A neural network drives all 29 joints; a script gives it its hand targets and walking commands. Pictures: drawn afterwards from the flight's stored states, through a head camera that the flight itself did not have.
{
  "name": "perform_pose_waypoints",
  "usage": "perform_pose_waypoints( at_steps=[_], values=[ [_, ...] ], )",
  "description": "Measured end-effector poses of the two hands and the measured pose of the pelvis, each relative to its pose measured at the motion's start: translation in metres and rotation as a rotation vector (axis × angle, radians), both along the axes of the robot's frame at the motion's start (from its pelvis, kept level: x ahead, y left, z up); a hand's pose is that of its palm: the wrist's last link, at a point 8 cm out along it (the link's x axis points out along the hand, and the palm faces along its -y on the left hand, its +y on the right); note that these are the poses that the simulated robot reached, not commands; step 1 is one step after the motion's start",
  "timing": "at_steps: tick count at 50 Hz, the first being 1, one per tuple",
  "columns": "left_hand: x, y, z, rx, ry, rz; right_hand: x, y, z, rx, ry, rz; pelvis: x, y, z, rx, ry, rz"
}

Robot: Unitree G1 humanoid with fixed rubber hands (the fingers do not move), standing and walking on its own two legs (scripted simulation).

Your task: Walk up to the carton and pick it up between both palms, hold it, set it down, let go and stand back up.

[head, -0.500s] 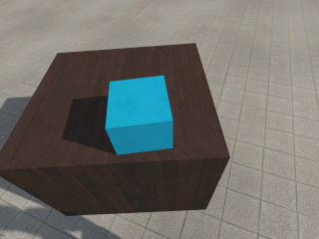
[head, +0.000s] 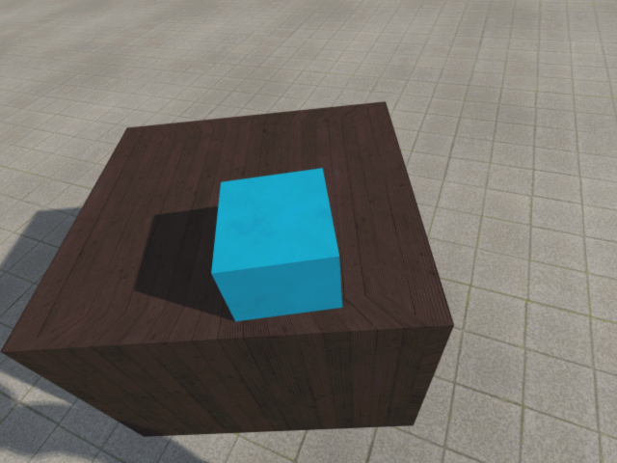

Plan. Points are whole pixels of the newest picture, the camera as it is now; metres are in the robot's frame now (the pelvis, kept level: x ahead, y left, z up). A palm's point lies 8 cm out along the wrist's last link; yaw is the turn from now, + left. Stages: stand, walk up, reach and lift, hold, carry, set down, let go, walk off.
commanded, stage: walk up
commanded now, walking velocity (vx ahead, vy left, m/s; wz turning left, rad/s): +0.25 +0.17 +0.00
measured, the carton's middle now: (280, 243) +0.52 +0.11 -0.07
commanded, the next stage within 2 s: none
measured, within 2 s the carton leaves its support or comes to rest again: neither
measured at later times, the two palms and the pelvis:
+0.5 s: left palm out of the picture +0.03 +0.34 -0.19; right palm out of the picture +0.14 -0.09 -0.13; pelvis +0.09 +0.14 -0.02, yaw +1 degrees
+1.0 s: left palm out of the picture +0.07 +0.35 -0.16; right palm out of the picture +0.10 -0.05 -0.17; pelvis +0.11 +0.15 -0.02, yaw +0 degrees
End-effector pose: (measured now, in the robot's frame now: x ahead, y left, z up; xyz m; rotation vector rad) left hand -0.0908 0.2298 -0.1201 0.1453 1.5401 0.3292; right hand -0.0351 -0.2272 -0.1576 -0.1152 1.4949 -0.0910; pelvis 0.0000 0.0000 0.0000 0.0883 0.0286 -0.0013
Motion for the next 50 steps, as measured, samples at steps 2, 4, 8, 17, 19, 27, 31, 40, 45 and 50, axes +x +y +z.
perform_pose_waypoints(
  at_steps=[2,4,8,17,19,27,31,40,45,50],
  values=[
    [-0.003,0.011,0.007,0.021,0.020,0.003,0.009,0.001,-0.005,0.000,-0.019,-0.008,0.005,0.008,-0.001,-0.002,-0.009,0.005],
    [-0.001,0.021,0.012,0.035,0.020,0.017,0.018,0.008,-0.011,0.009,-0.021,-0.013,0.012,0.018,-0.002,-0.013,-0.020,0.022],
    [0.011,0.037,0.013,0.035,0.002,0.037,0.047,0.035,-0.017,0.038,-0.034,-0.019,0.032,0.040,-0.003,-0.018,-0.025,0.024],
    [0.062,0.069,-0.036,-0.098,-0.013,0.028,0.156,0.098,-0.012,-0.047,-0.192,0.024,0.067,0.101,-0.024,-0.105,-0.020,0.040],
    [0.073,0.081,-0.057,-0.144,0.002,0.011,0.175,0.112,-0.005,-0.085,-0.232,0.029,0.075,0.112,-0.031,-0.103,-0.026,0.050],
    [0.135,0.122,-0.063,-0.205,-0.063,-0.038,0.170,0.147,0.028,-0.154,-0.230,0.014,0.094,0.147,-0.014,-0.141,-0.051,0.034],
    [0.148,0.144,-0.054,-0.163,-0.084,-0.047,0.156,0.170,0.017,-0.112,-0.182,-0.001,0.096,0.162,-0.013,-0.131,-0.058,0.028],
    [0.140,0.154,-0.045,-0.102,-0.020,-0.056,0.138,0.190,-0.012,-0.020,-0.124,-0.025,0.103,0.168,-0.022,-0.056,-0.035,0.007],
    [0.147,0.138,-0.036,-0.091,-0.052,-0.065,0.139,0.186,-0.022,0.013,-0.113,-0.036,0.107,0.165,-0.021,-0.070,-0.046,0.008],
    [0.157,0.119,-0.038,-0.129,-0.073,-0.095,0.139,0.176,-0.013,0.003,-0.121,-0.059,0.114,0.154,-0.016,-0.075,-0.056,0.005]
  ],
)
